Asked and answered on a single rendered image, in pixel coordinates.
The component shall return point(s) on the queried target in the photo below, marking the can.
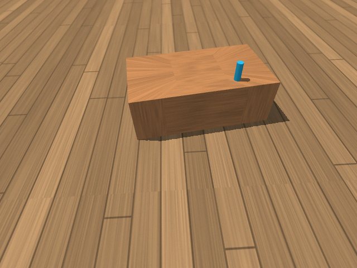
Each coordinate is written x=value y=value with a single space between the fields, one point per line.
x=238 y=71

